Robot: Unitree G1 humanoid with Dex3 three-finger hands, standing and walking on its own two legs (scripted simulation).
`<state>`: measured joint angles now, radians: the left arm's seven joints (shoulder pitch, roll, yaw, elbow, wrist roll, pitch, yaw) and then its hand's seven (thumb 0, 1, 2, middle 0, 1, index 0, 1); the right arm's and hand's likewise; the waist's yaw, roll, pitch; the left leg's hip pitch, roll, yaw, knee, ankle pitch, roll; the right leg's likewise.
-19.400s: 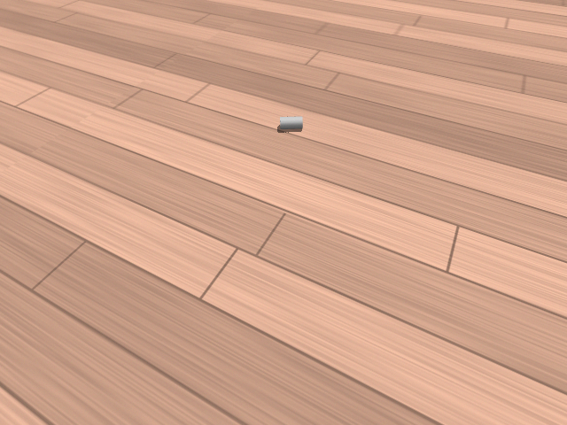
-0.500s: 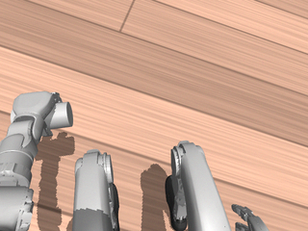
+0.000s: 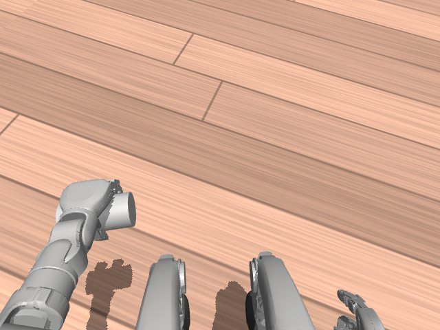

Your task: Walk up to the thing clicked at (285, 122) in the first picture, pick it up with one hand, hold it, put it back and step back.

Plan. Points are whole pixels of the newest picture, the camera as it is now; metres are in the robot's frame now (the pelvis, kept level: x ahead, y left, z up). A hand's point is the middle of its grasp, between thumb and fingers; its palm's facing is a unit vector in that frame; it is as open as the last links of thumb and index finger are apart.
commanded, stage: lift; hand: left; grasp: from above
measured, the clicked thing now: (98, 213) +0.36 +0.25 -0.12
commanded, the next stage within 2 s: hold in 0.72 s
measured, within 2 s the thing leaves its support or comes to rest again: neither
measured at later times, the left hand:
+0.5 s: hand (84, 191) +0.35 +0.22 +0.03, palm faces -0.47 -0.09 -0.88, open 10.0 cm
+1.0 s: hand (73, 163) +0.37 +0.22 +0.09, palm faces -0.47 -0.07 -0.88, open 10.0 cm
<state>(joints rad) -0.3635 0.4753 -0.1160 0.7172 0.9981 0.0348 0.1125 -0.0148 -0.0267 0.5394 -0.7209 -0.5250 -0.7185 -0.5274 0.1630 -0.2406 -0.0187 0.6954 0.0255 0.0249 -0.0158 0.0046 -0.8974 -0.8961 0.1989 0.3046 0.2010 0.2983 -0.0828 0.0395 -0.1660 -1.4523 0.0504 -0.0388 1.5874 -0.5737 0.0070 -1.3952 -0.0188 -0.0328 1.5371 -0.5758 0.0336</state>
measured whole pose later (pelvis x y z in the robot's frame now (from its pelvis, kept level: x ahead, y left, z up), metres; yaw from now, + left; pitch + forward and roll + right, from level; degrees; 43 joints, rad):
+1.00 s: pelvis +0.07 +0.00 +0.17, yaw +0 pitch +7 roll +0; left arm -0.32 0.36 -0.20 0.88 1.01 0.04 0.15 -0.02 -0.03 0.57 -0.72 -0.50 -0.71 -0.51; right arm 0.25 -0.25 -0.05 0.75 0.04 0.02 -0.04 0.01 -0.89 -0.89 0.20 0.30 0.20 0.30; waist -0.05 0.03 -0.05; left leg -0.49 0.04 0.04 0.69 -0.33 0.00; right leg -0.48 -0.02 0.00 0.68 -0.33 0.03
